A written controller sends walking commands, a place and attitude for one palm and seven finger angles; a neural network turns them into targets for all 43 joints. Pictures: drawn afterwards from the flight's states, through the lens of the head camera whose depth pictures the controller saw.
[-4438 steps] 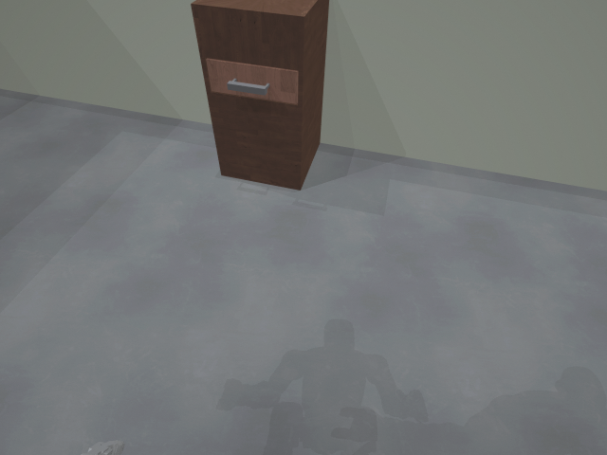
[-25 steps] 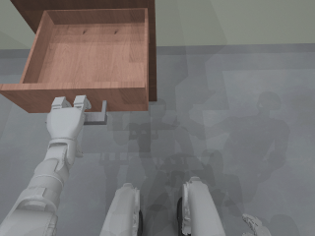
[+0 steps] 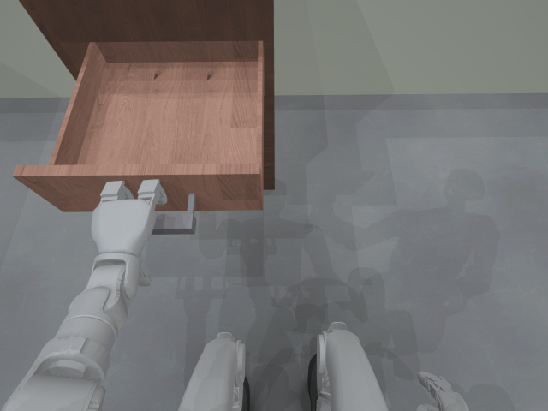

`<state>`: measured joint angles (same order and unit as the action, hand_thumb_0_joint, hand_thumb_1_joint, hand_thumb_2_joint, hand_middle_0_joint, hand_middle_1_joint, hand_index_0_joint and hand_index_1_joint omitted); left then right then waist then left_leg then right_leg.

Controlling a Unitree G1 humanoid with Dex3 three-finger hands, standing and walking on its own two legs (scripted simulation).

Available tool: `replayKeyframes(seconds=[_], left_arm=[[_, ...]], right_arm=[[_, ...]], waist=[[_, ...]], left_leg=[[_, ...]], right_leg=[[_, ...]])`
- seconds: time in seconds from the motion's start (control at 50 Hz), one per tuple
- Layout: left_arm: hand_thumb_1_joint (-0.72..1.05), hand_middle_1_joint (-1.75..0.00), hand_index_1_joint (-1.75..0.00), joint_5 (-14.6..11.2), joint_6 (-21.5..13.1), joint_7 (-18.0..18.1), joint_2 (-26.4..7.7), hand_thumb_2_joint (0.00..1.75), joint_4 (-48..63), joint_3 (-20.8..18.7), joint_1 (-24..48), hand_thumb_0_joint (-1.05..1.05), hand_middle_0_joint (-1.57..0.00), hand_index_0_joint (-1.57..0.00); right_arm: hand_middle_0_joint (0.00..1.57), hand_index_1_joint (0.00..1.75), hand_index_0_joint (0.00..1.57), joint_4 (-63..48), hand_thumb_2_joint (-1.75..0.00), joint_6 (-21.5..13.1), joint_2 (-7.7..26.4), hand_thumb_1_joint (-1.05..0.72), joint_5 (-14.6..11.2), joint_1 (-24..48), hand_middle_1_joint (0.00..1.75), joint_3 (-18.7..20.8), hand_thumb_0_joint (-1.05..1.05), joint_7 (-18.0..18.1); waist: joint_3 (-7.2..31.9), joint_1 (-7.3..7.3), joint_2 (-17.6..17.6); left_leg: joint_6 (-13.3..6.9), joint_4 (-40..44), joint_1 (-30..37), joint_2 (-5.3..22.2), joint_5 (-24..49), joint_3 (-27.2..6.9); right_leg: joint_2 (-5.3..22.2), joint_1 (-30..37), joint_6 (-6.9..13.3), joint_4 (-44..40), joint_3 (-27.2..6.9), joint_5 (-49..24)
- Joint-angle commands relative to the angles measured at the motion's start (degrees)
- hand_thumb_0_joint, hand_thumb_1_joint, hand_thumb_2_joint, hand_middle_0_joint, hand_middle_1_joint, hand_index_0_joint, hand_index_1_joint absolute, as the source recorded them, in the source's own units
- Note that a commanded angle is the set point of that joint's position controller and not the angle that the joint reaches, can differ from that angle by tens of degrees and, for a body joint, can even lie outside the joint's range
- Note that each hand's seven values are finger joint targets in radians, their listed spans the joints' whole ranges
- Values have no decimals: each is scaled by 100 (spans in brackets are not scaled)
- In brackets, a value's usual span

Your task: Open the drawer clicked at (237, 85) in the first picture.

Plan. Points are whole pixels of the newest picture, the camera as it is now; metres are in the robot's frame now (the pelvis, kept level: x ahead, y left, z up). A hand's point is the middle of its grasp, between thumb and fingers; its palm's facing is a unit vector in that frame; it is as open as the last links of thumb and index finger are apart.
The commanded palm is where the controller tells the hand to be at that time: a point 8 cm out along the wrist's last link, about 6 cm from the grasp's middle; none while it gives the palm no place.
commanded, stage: lift the hand off the handle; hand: left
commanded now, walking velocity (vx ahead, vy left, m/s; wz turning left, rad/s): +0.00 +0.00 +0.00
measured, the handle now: (148, 212) +0.43 +0.23 -0.08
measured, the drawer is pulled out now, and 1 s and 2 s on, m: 0.30 0.30 0.30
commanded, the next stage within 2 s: draw the hand back to the body in 1.88 s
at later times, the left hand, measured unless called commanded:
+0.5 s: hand (132, 226) +0.38 +0.23 -0.04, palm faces -0.06 -0.03 -1.00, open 13.4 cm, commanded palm +0.37 +0.23 +0.03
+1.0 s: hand (123, 204) +0.40 +0.23 +0.01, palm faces -0.01 -0.02 -1.00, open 13.7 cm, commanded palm +0.37 +0.22 +0.07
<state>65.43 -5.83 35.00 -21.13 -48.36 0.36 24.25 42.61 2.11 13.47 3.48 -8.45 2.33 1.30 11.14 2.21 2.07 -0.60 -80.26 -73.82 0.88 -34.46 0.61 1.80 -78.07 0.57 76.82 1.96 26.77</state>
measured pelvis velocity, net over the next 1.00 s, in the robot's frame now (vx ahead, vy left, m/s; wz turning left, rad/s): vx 0.03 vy -0.01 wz -0.01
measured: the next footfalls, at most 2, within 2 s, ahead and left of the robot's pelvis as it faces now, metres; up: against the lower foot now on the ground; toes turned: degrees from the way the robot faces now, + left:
none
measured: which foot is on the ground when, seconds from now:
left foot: down 0.00-1.00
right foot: down 0.00-1.00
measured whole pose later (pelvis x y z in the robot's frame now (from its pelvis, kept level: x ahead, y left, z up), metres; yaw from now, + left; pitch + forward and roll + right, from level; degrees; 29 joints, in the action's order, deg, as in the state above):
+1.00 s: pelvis +0.03 -0.01 +0.06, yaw +0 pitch +22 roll +0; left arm 64.3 -3.2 33.1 -20.3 -43.7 1.8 20.0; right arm 41.2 4.0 14.0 2.2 -10.3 2.6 2.6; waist 9.8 1.3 2.1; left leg 0.0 -64.9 -55.5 1.1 -31.1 1.1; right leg 1.0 -60.4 0.9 63.1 1.6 24.4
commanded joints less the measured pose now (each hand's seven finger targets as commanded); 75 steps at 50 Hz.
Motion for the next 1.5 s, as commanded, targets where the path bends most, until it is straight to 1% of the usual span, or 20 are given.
replayKeyframes(seconds=[0.0,0.12,0.16,0.3,0.36,0.52,0.62,0.68,0.76,0.82,0.92,0.96,1.04,1.08,1.16,1.22,1.3,1.38,1.42,1.48], left_arm=[[-50,-120,-120,-97,-103,264,-1375,30,1289,-500,1756,0,-30,-30],[-50,-120,-120,-35,-295,352,-1243,30,1493,-497,1609,0,-30,-30],[-50,-120,-120,-24,-286,400,-1279,30,1507,-571,1344,0,-30,-30],[-50,-120,-120,-6,-64,450,-1231,30,1616,-532,1188,0,-30,-30],[-50,-120,-120,-49,31,388,-1207,30,1578,-442,1316,0,-30,-30],[-50,-120,-120,-152,-80,246,-1361,30,1961,-575,1144,0,-30,-30],[-50,-120,-120,-114,9,242,-1011,30,1649,-307,1042,0,-30,-30],[-50,-120,-120,-88,68,221,-1208,30,1645,-444,1018,0,-30,-30],[-50,-120,-120,-120,89,147,-1213,30,1768,-406,1013,0,-30,-30],[-50,-120,-120,-155,113,113,-1165,30,1782,-391,958,0,-30,-30],[-50,-120,-120,-132,287,42,-1003,30,1358,-206,1022,0,-30,-30],[-50,-120,-120,-128,329,-16,-1170,30,1498,-318,883,0,-30,-30],[-50,-120,-120,-222,419,-153,-906,30,1639,-148,572,0,-30,-30],[-50,-120,-120,-250,442,-226,-977,30,1510,-194,537,0,-30,-30],[-50,-120,-120,-195,317,-252,-1313,30,1688,-419,689,0,-30,-30],[-50,-120,-120,-166,196,-200,-1348,30,1917,-481,759,0,-30,-30],[-50,-120,-120,-169,175,-151,-1035,30,1889,-238,720,0,-30,-30],[-50,-120,-120,-238,277,-220,-1062,30,1964,-203,778,0,-30,-30],[-50,-120,-120,-287,335,-287,-1279,30,1954,-356,772,0,-30,-30],[-50,-120,-120,-259,350,-363,-1177,30,1897,-215,931,0,-30,-30]], right_arm=[[20,30,20,-412,-90,-106,873,-90,15,-448,30,299,0,117],[20,30,20,-453,-90,-82,839,-90,47,-424,30,315,0,105],[20,30,20,-470,-90,-42,837,-90,50,-432,30,333,0,86],[20,30,20,-501,-90,51,827,-90,23,-409,30,357,0,92],[20,30,20,-487,-90,56,834,-90,1,-394,30,337,0,104],[20,30,20,-588,-90,44,814,-90,-3,-377,30,307,0,201],[20,30,20,-590,-90,49,795,-90,-24,-382,30,297,0,164],[20,30,20,-595,-90,60,823,-90,-36,-422,30,314,0,170],[20,30,20,-644,-90,65,817,-90,-56,-391,30,307,0,183],[20,30,20,-666,-90,55,825,-90,-62,-387,30,300,0,199],[20,30,20,-617,-90,46,838,-90,-101,-444,30,297,0,182],[20,30,20,-664,-90,58,845,-90,-121,-468,30,304,0,183],[20,30,20,-763,-90,64,810,-90,-167,-475,30,308,0,175],[20,30,20,-768,-90,60,828,-90,-184,-462,30,290,0,210],[20,30,20,-781,-90,39,846,-90,-179,-425,30,255,0,251],[20,30,20,-796,-90,7,834,-90,-159,-406,30,271,0,259],[20,30,20,-773,-90,-52,795,-90,-173,-464,30,312,0,242],[20,30,20,-796,-90,-65,801,-90,-202,-475,30,325,0,250],[20,30,20,-790,-90,-53,844,-90,-214,-457,30,310,0,262],[20,30,20,-769,-90,-64,820,-90,-227,-480,30,306,0,286]], waist=[[2746,74,63],[2682,60,292],[2789,-17,225],[2743,28,34],[2572,58,119],[2741,-28,174],[2268,68,68],[2356,-27,-48],[2353,-55,119],[2316,-20,-11],[1880,43,-102],[2126,-107,-57],[2092,-91,-76],[1778,-57,-367],[1722,-154,-217],[1829,-150,-6],[1749,-56,-24],[1847,-47,-49],[1870,-98,-73],[1701,-41,-150]], left_leg=[[-121,1263,1620,-252,1390,-83],[-93,1345,1942,-254,1743,-90],[-85,1365,2013,-264,1918,-67],[-97,1516,2152,-255,2018,-25],[-93,1635,2262,-250,1948,-39],[-101,1809,2590,-275,2175,-27],[-103,1949,2543,-263,2017,-10],[-103,2030,2590,-271,2060,3],[-93,2163,2781,-287,2060,10],[-102,2230,2817,-284,2087,-2],[-108,2416,2819,-266,1867,12],[-103,2491,2947,-279,2031,40],[-95,2642,3153,-272,2208,57],[-115,2716,2986,-271,1975,75],[-129,2806,3003,-292,1889,101],[-118,2826,3176,-301,1983,85],[-105,2885,3345,-289,2056,84],[-110,2981,3466,-299,2154,99],[-107,3040,3480,-308,2189,85],[-106,3131,3554,-290,2155,83]], right_leg=[[-270,2243,126,-1068,-53,-785],[-297,2246,175,-1117,-18,-1081],[-297,2429,167,-1124,-25,-1290],[-301,2780,137,-1336,-56,-1517],[-300,2771,139,-1442,-44,-1425],[-313,3170,151,-1580,-75,-1685],[-315,3081,155,-1772,-39,-1517],[-307,3300,147,-1831,-74,-1610],[-307,3432,156,-1936,-92,-1617],[-309,3529,155,-2008,-89,-1659],[-315,3445,152,-2227,-69,-1403],[-318,3718,163,-2234,-99,-1605],[-331,3932,163,-2380,-91,-1819],[-323,3988,133,-2518,-128,-1664],[-301,4126,149,-2565,-186,-1594],[-304,4128,172,-2573,-176,-1644],[-319,4064,160,-2665,-134,-1688],[-322,4300,146,-2780,-159,-1846],[-326,4450,157,-2802,-170,-1890],[-315,4397,132,-2902,-143,-1823]])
